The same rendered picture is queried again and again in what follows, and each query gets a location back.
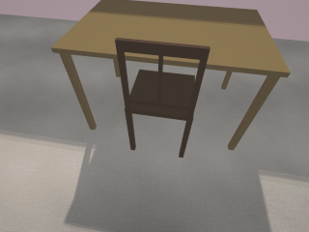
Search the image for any chair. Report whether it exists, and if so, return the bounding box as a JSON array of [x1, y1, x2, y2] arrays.
[[115, 38, 211, 158]]

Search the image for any table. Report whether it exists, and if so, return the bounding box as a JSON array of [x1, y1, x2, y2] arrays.
[[51, 0, 291, 151]]

